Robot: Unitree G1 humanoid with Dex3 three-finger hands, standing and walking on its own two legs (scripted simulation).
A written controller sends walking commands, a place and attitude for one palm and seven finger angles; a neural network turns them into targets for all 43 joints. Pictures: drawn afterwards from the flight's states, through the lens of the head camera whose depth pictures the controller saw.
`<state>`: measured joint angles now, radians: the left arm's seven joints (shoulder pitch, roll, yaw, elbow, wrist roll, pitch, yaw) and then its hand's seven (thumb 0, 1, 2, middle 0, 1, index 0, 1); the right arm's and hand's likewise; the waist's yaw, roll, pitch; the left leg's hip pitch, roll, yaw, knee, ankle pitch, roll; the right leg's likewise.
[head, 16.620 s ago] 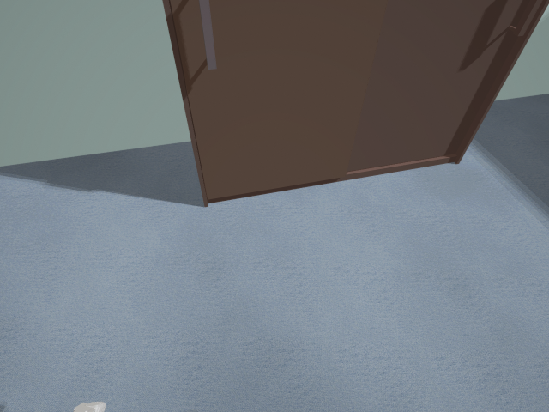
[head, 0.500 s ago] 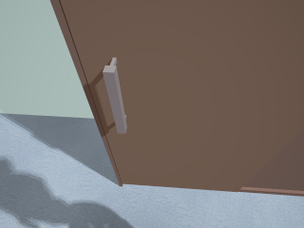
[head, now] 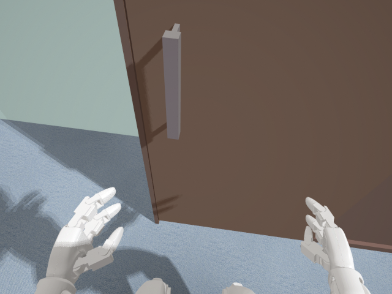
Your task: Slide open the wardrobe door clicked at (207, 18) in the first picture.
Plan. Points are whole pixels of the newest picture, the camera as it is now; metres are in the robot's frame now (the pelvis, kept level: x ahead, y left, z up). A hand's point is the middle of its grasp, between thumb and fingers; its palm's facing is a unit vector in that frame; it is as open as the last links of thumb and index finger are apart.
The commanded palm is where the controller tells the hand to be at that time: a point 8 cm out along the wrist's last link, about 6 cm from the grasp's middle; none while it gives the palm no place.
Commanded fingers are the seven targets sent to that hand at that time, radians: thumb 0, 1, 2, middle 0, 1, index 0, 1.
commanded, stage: raise the hand with hooked fingers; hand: left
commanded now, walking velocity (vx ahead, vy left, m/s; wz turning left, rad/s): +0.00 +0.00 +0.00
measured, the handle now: (175, 87) +0.50 +0.10 +0.16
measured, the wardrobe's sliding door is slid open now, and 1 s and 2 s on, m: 0.00 0.00 0.00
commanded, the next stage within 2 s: move the hooked fingers beside the handle in 1.66 s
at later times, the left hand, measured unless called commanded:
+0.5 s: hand (77, 201) +0.24 +0.23 +0.10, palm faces +0.01 -1.00 -0.08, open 11.7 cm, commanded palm +0.21 +0.28 +0.12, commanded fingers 0.00 -0.22 0.42 -0.28 -1.02 -0.28 -1.02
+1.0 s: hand (49, 155) +0.28 +0.27 +0.17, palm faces +0.05 -1.00 -0.07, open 13.9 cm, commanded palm +0.25 +0.32 +0.17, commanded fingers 0.00 -0.50 0.30 -0.30 -1.20 -0.30 -1.20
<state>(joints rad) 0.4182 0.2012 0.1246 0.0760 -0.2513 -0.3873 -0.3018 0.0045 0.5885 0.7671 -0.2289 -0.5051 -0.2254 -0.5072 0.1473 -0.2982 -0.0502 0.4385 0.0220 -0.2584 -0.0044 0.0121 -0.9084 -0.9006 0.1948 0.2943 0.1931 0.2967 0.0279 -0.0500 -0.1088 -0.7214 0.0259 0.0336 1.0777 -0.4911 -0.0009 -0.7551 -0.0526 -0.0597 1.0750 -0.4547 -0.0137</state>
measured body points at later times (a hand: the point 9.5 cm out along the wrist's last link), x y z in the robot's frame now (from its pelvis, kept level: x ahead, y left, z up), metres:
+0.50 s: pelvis +0.01 +0.02 +0.03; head +0.04 +0.02 +0.47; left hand +0.23 +0.28 +0.11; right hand +0.17 -0.22 -0.05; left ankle +0.03 +0.12 -0.66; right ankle +0.05 -0.11 -0.66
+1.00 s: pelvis +0.03 +0.00 +0.05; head +0.03 -0.01 +0.50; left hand +0.27 +0.32 +0.18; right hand +0.23 -0.22 -0.01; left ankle +0.03 +0.12 -0.66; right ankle +0.05 -0.11 -0.66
